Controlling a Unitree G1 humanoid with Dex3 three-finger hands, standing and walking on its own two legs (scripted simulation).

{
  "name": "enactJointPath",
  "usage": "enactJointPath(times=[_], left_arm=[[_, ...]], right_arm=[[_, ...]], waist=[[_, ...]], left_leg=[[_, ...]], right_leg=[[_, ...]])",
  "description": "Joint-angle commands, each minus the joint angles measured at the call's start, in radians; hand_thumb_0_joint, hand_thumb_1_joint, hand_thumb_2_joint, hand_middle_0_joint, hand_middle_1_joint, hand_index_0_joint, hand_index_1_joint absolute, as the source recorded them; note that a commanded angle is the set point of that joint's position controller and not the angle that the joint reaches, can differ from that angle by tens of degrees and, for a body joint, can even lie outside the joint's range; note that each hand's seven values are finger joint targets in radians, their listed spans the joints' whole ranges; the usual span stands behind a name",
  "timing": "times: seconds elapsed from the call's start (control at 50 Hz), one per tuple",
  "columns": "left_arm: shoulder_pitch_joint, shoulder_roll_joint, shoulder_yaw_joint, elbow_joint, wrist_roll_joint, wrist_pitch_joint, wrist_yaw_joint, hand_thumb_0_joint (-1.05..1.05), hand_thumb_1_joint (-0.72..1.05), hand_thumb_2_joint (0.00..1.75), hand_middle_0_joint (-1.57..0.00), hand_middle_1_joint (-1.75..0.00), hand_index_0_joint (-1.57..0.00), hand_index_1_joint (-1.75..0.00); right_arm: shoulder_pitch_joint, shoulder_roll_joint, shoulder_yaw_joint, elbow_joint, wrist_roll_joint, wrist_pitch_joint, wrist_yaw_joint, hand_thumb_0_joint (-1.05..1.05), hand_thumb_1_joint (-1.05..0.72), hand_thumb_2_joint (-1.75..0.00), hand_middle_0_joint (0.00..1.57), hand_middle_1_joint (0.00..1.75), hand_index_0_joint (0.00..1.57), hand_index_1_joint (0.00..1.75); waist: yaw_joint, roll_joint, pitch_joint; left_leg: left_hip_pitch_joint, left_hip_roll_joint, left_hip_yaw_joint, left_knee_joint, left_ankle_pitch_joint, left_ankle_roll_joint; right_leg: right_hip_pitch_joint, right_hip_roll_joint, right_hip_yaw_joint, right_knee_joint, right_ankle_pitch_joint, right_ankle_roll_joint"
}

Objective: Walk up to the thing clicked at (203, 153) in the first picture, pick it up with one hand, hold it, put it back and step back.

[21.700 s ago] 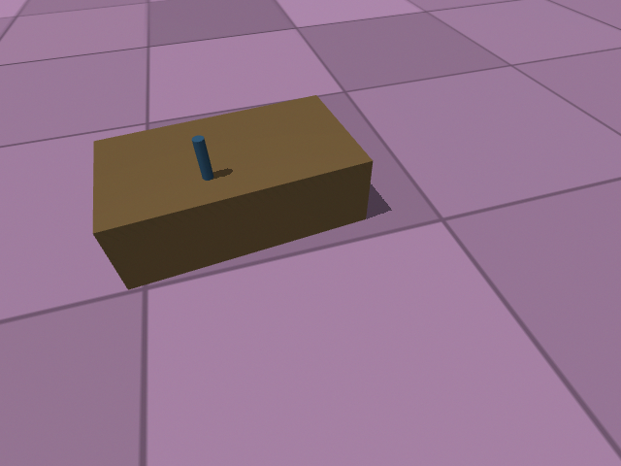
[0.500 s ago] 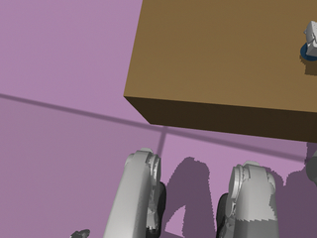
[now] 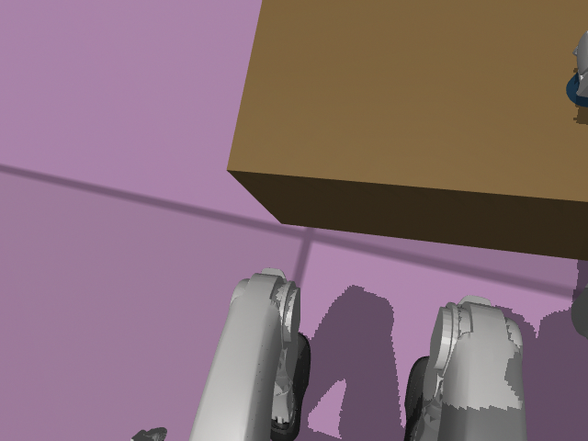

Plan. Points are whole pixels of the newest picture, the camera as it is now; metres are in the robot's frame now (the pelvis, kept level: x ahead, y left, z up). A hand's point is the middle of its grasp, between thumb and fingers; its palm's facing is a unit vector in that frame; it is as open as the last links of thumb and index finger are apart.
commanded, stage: loosen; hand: right
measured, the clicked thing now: out of the picture +0.57 -0.26 +0.02
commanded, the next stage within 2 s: open in 0.24 s
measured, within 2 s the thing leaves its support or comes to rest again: neither
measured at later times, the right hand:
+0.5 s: hand out of the picture +0.57 -0.25 +0.00, palm faces +0.27 +0.96 -0.03, open 7.5 cm
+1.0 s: hand out of the picture +0.57 -0.28 +0.04, palm faces +0.32 +0.94 -0.05, open 14.6 cm
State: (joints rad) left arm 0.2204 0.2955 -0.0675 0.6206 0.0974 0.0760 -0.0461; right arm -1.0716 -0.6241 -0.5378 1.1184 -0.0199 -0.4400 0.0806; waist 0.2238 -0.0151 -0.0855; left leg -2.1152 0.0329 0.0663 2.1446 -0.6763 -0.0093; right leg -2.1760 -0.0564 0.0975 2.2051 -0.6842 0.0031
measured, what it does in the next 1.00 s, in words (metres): stands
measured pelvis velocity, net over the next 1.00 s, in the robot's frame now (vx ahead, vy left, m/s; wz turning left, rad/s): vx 0.00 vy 0.00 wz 0.00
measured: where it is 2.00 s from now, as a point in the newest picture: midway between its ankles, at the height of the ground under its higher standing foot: (351, 421)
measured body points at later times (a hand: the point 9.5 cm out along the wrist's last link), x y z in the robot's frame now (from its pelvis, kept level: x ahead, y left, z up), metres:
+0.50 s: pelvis +0.00 +0.00 -0.01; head +0.24 -0.05 +0.37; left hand +0.04 +0.28 -0.12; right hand +0.55 -0.30 +0.01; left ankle +0.09 +0.13 -0.36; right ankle +0.08 -0.13 -0.36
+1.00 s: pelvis +0.00 +0.00 +0.01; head +0.24 -0.05 +0.39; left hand +0.04 +0.28 -0.10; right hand +0.55 -0.33 +0.05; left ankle +0.09 +0.13 -0.36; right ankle +0.08 -0.13 -0.36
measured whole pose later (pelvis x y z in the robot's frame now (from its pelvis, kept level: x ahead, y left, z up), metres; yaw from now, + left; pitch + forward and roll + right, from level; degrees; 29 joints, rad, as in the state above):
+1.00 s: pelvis +0.00 +0.00 +0.01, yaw +0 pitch +36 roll +6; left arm 0.22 0.29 -0.06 0.61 0.08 0.11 -0.03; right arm -1.07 -0.69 -0.58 1.04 -0.03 -0.36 0.08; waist 0.23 -0.01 -0.08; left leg -2.08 0.03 0.07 2.12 -0.67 -0.01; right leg -2.14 -0.06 0.10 2.18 -0.68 0.00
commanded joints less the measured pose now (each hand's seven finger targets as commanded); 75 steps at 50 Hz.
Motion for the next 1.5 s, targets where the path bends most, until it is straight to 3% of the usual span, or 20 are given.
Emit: enactJointPath(times=[0.0, 0.08, 0.3, 0.46, 0.52, 0.74, 0.8, 0.86, 0.9, 0.98, 1.02, 1.08, 1.12, 1.16, 1.2, 1.22, 1.26, 1.28, 1.34, 1.48], left_arm=[[0.236, 0.226, 0.072, -0.008, 0.005, 0.008, 0.015, 0.00, 0.86, 0.92, -0.21, -0.29, -0.19, -0.31], [0.215, 0.225, 0.069, -0.015, 0.004, 0.011, 0.013, 0.00, 0.86, 0.92, -0.21, -0.29, -0.19, -0.31], [0.224, 0.239, 0.069, -0.011, 0.005, 0.016, 0.014, 0.00, 0.90, 0.89, -0.21, -0.30, -0.21, -0.30], [0.219, 0.245, 0.073, -0.015, 0.001, 0.016, 0.017, 0.00, 0.87, 0.91, -0.21, -0.30, -0.20, -0.31], [0.217, 0.237, 0.063, -0.019, 0.004, 0.016, 0.017, 0.00, 0.85, 0.93, -0.21, -0.30, -0.20, -0.32], [0.220, 0.250, 0.078, 0.000, 0.004, 0.020, 0.018, 0.00, 0.87, 0.91, -0.21, -0.29, -0.20, -0.31], [0.226, 0.251, 0.080, -0.017, 0.003, 0.027, 0.021, 0.00, 0.87, 0.91, -0.21, -0.29, -0.19, -0.30], [0.223, 0.256, 0.088, -0.014, -0.007, 0.031, 0.026, 0.00, 0.87, 0.91, -0.21, -0.29, -0.19, -0.31], [0.230, 0.253, 0.091, -0.021, -0.016, 0.034, 0.035, 0.00, 0.87, 0.91, -0.21, -0.29, -0.19, -0.31], [0.233, 0.256, 0.098, -0.012, -0.031, 0.035, 0.048, 0.00, 0.86, 0.91, -0.21, -0.29, -0.19, -0.31], [0.247, 0.256, 0.100, -0.012, -0.041, 0.030, 0.054, 0.00, 0.86, 0.91, -0.21, -0.29, -0.19, -0.31], [0.246, 0.249, 0.106, -0.018, -0.057, 0.022, 0.057, 0.00, 0.86, 0.91, -0.21, -0.29, -0.19, -0.31], [0.246, 0.244, 0.106, -0.005, -0.064, 0.006, 0.057, 0.00, 0.86, 0.90, -0.21, -0.30, -0.20, -0.31], [0.219, 0.217, 0.087, -0.022, -0.077, -0.002, 0.054, 0.00, 0.87, 0.90, -0.21, -0.30, -0.20, -0.31], [0.225, 0.233, 0.101, -0.022, -0.083, -0.011, 0.052, 0.00, 0.85, 0.91, -0.21, -0.30, -0.21, -0.31], [0.224, 0.236, 0.108, -0.018, -0.086, 0.017, 0.044, 0.00, 0.87, 0.92, -0.22, -0.32, -0.21, -0.32], [0.232, 0.226, 0.116, -0.056, -0.087, 0.039, 0.030, 0.00, 0.87, 0.91, -0.21, -0.32, -0.21, -0.32], [0.224, 0.217, 0.113, -0.071, -0.086, 0.050, 0.023, 0.00, 0.88, 0.92, -0.21, -0.31, -0.21, -0.32], [0.223, 0.209, 0.113, -0.076, -0.095, 0.053, 0.017, 0.00, 0.88, 0.91, -0.20, -0.31, -0.20, -0.31], [0.225, 0.195, 0.111, -0.017, -0.093, 0.046, 0.054, 0.00, 0.90, 0.90, -0.20, -0.29, -0.20, -0.29]], right_arm=[[-0.412, -0.254, -0.014, -0.232, 0.017, -0.070, -0.005, 0.00, -0.54, -1.39, 1.40, 1.49, 1.43, 1.49], [-0.408, -0.240, 0.001, -0.195, 0.010, -0.067, -0.007, 0.00, -0.53, -1.37, 1.38, 1.46, 1.40, 1.46], [-0.412, -0.250, 0.009, -0.195, 0.007, -0.052, -0.002, 0.00, -0.08, -0.64, 1.19, 0.90, 1.18, 0.91], [-0.400, -0.266, 0.004, -0.191, 0.012, -0.042, -0.004, 0.00, 0.11, -0.37, 0.75, 0.54, 0.74, 0.54], [-0.452, -0.284, -0.004, -0.292, 0.015, -0.054, -0.010, 0.00, 0.16, -0.33, 0.64, 0.46, 0.63, 0.46], [-0.359, -0.244, 0.002, -0.186, 0.014, -0.041, -0.013, 0.00, 0.13, -0.30, 0.34, 0.30, 0.33, 0.30], [-0.455, -0.373, -0.046, -0.333, 0.001, -0.052, -0.020, 0.00, 0.17, -0.23, 0.29, 0.24, 0.28, 0.24], [-0.418, -0.347, -0.037, -0.309, 0.006, -0.018, -0.008, 0.00, 0.20, -0.17, 0.22, 0.16, 0.20, 0.16], [-0.481, -0.429, -0.070, -0.388, 0.002, -0.013, -0.009, 0.00, 0.24, -0.11, 0.17, 0.11, 0.16, 0.11], [-0.414, -0.414, -0.063, -0.284, 0.011, 0.052, 0.026, 0.00, 0.33, -0.05, 0.11, 0.05, 0.10, 0.05], [-0.459, -0.492, -0.093, -0.326, 0.013, 0.066, 0.044, 0.00, 0.38, -0.05, 0.10, 0.05, 0.09, 0.05], [-0.400, -0.462, -0.071, -0.240, 0.020, 0.105, 0.082, 0.00, 0.39, -0.04, 0.09, 0.04, 0.08, 0.04], [-0.325, -0.367, -0.026, -0.145, 0.033, 0.126, 0.113, 0.00, 0.37, -0.05, 0.09, 0.04, 0.08, 0.04], [-0.384, -0.402, -0.032, -0.234, 0.043, 0.119, 0.124, 0.00, 0.37, -0.05, 0.09, 0.04, 0.08, 0.04], [-0.261, -0.350, -0.019, -0.132, 0.054, 0.138, 0.139, 0.00, 0.40, -0.07, 0.06, 0.04, 0.07, 0.04], [-0.131, -0.505, -0.013, 0.003, -0.099, 0.210, 0.080, 0.00, 0.40, -0.09, 0.05, 0.06, 0.06, 0.06], [-0.304, -0.460, 0.009, -0.206, -0.092, 0.226, 0.037, 0.00, 0.43, -0.08, 0.05, 0.06, 0.06, 0.06], [-0.369, -0.509, 0.010, -0.306, -0.109, 0.229, 0.024, 0.00, 0.44, -0.09, 0.05, 0.06, 0.06, 0.06], [-0.312, -0.596, -0.017, -0.365, -0.134, 0.256, -0.029, 0.00, 0.43, -0.09, 0.05, 0.06, 0.06, 0.06], [-0.210, -0.499, 0.023, -0.162, -0.144, 0.280, -0.134, 0.00, 0.47, -0.10, 0.06, 0.07, 0.06, 0.07]], waist=[[0.021, -0.242, -0.748], [0.024, -0.228, -0.692], [0.027, -0.238, -0.701], [0.023, -0.231, -0.705], [0.011, -0.276, -0.724], [0.021, -0.239, -0.693], [-0.011, -0.298, -0.813], [-0.005, -0.302, -0.790], [-0.015, -0.311, -0.841], [0.003, -0.270, -0.774], [0.000, -0.268, -0.797], [0.000, -0.226, -0.792], [0.020, -0.193, -0.665], [-0.016, -0.220, -0.689], [-0.008, -0.178, -0.630], [-0.073, -0.197, -0.610], [-0.057, -0.217, -0.722], [-0.069, -0.255, -0.791], [-0.109, -0.303, -0.866], [-0.072, -0.253, -0.600]], left_leg=[[0.423, -0.032, 0.028, -0.206, 0.299, 0.039], [0.380, -0.036, 0.030, -0.214, 0.220, 0.040], [0.379, -0.034, 0.038, -0.201, 0.213, 0.038], [0.393, -0.037, 0.036, -0.205, 0.200, 0.038], [0.373, -0.036, 0.038, -0.195, 0.230, 0.043], [0.378, -0.036, 0.039, -0.201, 0.228, 0.040], [0.429, -0.035, 0.026, -0.205, 0.259, 0.043], [0.427, -0.034, 0.027, -0.222, 0.242, 0.045], [0.462, -0.035, 0.020, -0.250, 0.237, 0.044], [0.487, -0.037, 0.017, -0.305, 0.235, 0.041], [0.530, -0.037, 0.012, -0.342, 0.239, 0.039], [0.586, -0.041, 0.004, -0.401, 0.250, 0.035], [0.550, -0.043, 0.011, -0.435, 0.227, 0.037], [0.540, -0.042, 0.007, -0.455, 0.204, 0.043], [0.539, -0.044, 0.013, -0.479, 0.198, 0.042], [0.554, -0.052, 0.005, -0.518, 0.181, 0.045], [0.644, -0.050, -0.002, -0.565, 0.219, 0.042], [0.686, -0.052, -0.003, -0.580, 0.243, 0.042], [0.771, -0.055, -0.010, -0.639, 0.287, 0.038], [0.859, -0.060, -0.012, -0.843, 0.270, 0.033]], right_leg=[[0.500, 0.017, -0.035, -0.216, 0.267, -0.021], [0.452, 0.017, -0.034, -0.223, 0.179, -0.023], [0.455, 0.018, -0.032, -0.220, 0.172, -0.020], [0.432, 0.018, -0.032, -0.218, 0.157, -0.022], [0.485, 0.016, -0.031, -0.220, 0.196, -0.018], [0.470, 0.017, -0.031, -0.220, 0.195, -0.019], [0.537, 0.016, -0.040, -0.228, 0.238, -0.017], [0.566, 0.013, -0.037, -0.267, 0.227, -0.012], [0.602, 0.011, -0.037, -0.291, 0.217, -0.015], [0.611, 0.008, -0.035, -0.335, 0.217, -0.018], [0.632, 0.007, -0.036, -0.359, 0.220, -0.022], [0.650, 0.005, -0.041, -0.392, 0.231, -0.030], [0.620, 0.006, -0.033, -0.422, 0.206, -0.032], [0.672, 0.006, -0.028, -0.464, 0.197, -0.031], [0.672, 0.004, -0.023, -0.483, 0.190, -0.034], [0.754, 0.002, -0.026, -0.553, 0.195, -0.027], [0.832, -0.001, -0.021, -0.594, 0.218, -0.029], [0.907, -0.004, -0.019, -0.618, 0.255, -0.025], [1.066, -0.011, -0.017, -0.668, 0.353, -0.018], [1.173, -0.016, -0.016, -0.852, 0.295, -0.012]])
